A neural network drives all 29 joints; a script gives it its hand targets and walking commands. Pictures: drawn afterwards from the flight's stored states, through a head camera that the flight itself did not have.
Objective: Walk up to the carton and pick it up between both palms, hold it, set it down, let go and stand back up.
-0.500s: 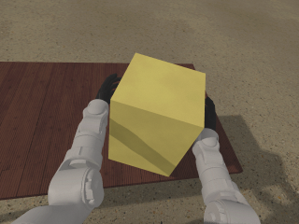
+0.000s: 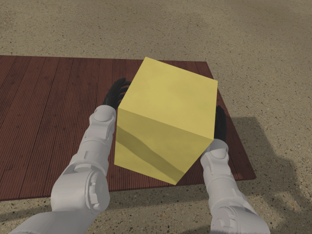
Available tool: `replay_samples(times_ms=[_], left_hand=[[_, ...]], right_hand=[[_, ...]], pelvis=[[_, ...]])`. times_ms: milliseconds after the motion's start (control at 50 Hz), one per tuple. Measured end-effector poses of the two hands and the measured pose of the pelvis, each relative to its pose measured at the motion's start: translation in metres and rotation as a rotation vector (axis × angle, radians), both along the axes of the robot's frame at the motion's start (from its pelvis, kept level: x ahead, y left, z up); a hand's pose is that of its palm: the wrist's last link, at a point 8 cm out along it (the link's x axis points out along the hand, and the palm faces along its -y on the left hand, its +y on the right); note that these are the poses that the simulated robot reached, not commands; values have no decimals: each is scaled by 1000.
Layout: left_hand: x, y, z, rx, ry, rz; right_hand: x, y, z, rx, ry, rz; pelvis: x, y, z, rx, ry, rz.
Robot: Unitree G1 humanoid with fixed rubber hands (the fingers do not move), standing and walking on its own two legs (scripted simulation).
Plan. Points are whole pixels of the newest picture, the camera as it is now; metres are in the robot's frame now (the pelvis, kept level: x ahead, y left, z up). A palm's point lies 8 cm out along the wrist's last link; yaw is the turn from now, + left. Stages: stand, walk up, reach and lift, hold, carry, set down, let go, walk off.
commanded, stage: set down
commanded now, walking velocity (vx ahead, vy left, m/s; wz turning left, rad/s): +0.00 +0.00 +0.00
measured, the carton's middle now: (161, 126) +0.40 -0.01 +0.00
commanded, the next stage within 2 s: none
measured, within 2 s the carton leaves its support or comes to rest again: rests again in 0.04 s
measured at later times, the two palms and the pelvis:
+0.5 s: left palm (108, 108) +0.41 +0.15 +0.05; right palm (214, 135) +0.35 -0.14 +0.05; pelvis -0.01 +0.00 +0.00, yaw +1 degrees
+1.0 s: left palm (107, 111) +0.41 +0.15 +0.05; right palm (213, 135) +0.35 -0.14 +0.05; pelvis -0.01 +0.00 +0.00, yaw +1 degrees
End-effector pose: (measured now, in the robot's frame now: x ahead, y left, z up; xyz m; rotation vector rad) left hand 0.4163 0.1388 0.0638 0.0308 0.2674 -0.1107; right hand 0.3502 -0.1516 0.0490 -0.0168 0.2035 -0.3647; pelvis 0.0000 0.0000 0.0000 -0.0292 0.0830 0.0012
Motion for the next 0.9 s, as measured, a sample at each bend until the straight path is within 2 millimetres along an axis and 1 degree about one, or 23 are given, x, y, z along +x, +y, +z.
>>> replay_samples(times_ms=[380, 620, 900], left_hand=[[-2, 5, -7, -8, -6, 6], [-6, 11, -16, -4, -8, 20], [-7, 11, -17, 0, -13, 22]], right_hand=[[0, 5, -1, -12, -16, 1], [2, 10, -2, -29, -29, 20], [2, 9, -3, -38, -37, 22]], pelvis=[[-6, 1, 0, -1, 25, 6], [-8, 3, -1, -1, 38, 13], [-10, 2, -1, 0, 50, 20]])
